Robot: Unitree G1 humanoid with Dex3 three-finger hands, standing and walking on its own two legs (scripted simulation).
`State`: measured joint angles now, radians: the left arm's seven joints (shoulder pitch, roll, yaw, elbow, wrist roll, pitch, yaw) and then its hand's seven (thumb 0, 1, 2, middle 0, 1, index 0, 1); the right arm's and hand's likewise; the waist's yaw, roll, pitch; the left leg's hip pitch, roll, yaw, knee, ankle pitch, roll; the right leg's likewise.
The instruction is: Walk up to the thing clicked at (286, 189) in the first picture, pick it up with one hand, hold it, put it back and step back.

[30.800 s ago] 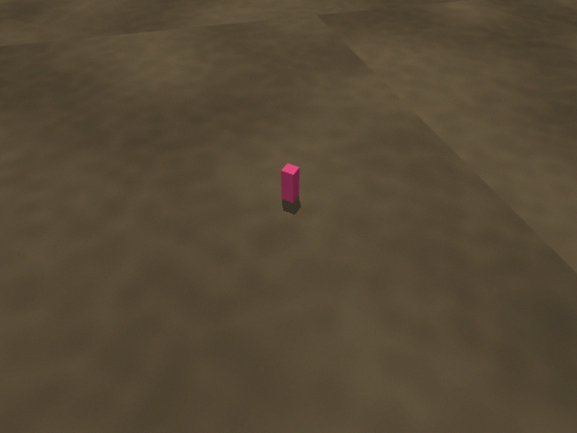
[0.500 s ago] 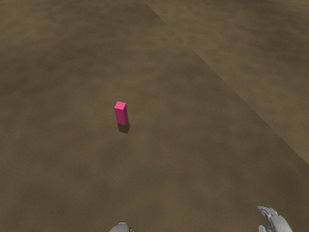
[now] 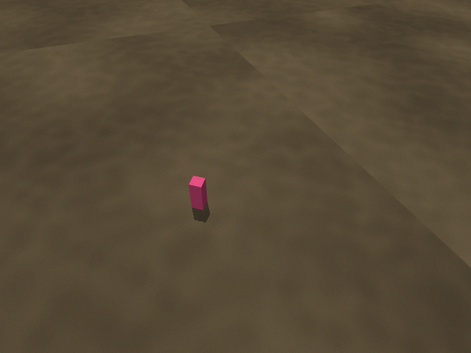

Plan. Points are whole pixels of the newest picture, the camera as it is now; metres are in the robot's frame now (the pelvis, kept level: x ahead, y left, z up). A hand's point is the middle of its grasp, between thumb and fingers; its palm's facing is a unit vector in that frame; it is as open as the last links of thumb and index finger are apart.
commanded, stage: step back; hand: left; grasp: from the side
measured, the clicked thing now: (198, 193) +1.04 +0.18 -0.68
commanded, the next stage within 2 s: stand in 0.68 s
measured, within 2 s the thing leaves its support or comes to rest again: neither
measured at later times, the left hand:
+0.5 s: hand out of the picture +0.14 +0.24 -0.15, palm faces +0.05 -0.93 -0.37, open 7.4 cm
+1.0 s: hand out of the picture +0.13 +0.25 -0.15, palm faces +0.00 -0.94 -0.33, open 7.4 cm
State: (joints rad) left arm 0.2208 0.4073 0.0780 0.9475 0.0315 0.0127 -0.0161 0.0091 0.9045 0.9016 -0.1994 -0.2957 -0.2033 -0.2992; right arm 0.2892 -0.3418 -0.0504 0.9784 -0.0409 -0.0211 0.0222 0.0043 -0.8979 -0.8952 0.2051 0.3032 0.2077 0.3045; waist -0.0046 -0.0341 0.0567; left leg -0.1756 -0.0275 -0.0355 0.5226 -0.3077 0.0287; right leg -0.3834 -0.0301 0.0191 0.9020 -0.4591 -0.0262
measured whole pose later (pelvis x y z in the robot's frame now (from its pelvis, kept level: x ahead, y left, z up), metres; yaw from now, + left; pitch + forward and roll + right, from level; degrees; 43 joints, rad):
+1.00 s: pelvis +0.05 -0.01 +0.01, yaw +1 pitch -3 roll +0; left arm 0.10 0.35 0.00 1.13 0.01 -0.02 -0.01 0.01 0.90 0.90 -0.20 -0.30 -0.20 -0.30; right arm 0.05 -0.34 0.00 1.11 -0.01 -0.02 0.01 0.00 -0.90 -0.90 0.20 0.30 0.21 0.30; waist 0.02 0.00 0.06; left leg -0.13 0.02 0.01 0.37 -0.18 -0.01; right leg -0.12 -0.05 -0.04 0.37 -0.18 0.03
